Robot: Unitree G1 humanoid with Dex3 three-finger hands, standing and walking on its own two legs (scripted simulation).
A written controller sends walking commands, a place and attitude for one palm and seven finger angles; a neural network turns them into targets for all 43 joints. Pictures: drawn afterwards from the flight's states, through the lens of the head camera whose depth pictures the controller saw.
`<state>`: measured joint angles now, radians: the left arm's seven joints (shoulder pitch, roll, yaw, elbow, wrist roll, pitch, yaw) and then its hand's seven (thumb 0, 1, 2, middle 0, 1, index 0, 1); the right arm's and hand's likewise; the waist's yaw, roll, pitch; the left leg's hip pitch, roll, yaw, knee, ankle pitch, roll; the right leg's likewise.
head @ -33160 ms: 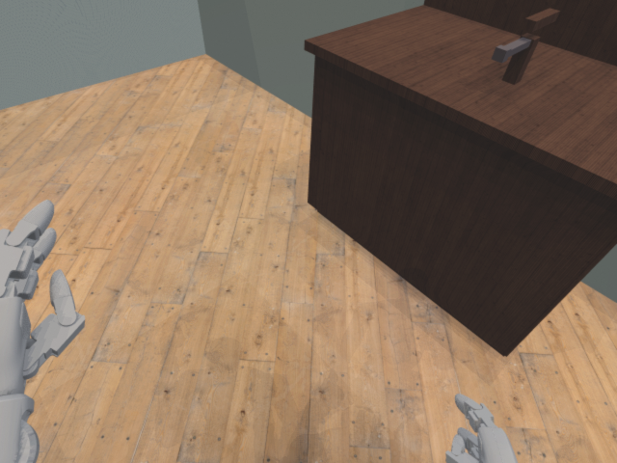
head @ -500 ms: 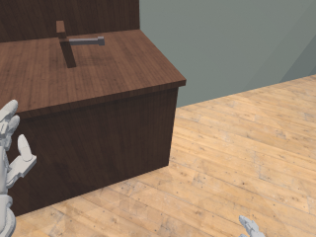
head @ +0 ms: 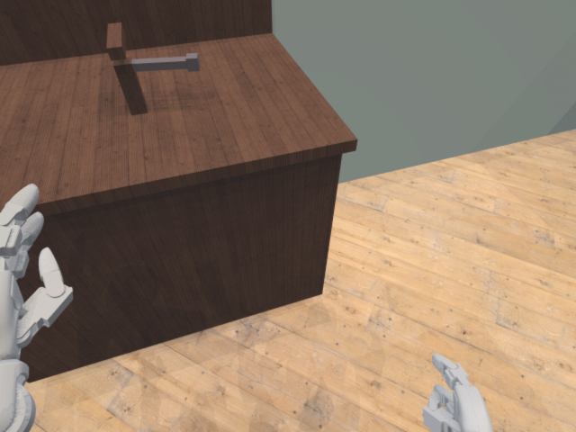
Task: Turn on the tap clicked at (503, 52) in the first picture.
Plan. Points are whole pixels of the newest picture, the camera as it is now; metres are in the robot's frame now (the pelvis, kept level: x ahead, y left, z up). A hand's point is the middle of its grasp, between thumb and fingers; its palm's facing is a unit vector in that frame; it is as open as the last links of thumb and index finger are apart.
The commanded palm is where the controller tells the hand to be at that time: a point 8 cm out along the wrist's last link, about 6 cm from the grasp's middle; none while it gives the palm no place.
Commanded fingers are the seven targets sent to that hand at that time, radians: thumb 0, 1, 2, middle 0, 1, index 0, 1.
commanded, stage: stand and wait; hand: left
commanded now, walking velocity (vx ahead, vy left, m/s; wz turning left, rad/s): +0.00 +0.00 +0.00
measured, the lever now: (193, 62) +0.79 +0.27 +0.15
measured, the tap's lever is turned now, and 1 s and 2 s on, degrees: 79 79 79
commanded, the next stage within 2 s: none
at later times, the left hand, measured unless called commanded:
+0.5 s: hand (62, 291) +0.22 +0.26 +0.16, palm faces +0.39 -0.85 -0.37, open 7.4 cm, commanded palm +0.17 +0.30 +0.18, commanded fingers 0.00 0.90 0.90 -0.20 -0.30 -0.20 -0.30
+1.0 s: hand (43, 302) +0.20 +0.27 +0.16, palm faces +0.40 -0.84 -0.36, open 7.4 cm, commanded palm +0.15 +0.31 +0.18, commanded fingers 0.00 0.90 0.90 -0.20 -0.30 -0.20 -0.30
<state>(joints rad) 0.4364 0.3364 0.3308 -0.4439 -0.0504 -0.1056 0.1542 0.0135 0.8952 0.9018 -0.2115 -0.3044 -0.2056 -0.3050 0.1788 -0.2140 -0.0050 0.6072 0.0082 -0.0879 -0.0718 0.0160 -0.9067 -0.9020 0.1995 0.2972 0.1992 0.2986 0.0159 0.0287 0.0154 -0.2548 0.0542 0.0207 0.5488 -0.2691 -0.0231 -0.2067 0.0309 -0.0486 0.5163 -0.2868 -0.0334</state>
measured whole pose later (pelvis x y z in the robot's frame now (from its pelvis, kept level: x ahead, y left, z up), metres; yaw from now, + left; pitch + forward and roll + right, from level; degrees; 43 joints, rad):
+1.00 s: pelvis -0.01 +0.03 +0.01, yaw -1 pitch -1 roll -1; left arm 0.46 0.33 0.30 -0.43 -0.05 -0.11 0.16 0.01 0.90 0.90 -0.21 -0.30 -0.21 -0.31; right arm 0.19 -0.21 0.00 0.61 0.00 -0.07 -0.08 0.02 -0.90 -0.90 0.20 0.30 0.20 0.30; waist 0.02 0.03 0.00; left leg -0.24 0.03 0.05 0.45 -0.20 0.01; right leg -0.18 0.01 -0.02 0.38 -0.19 0.01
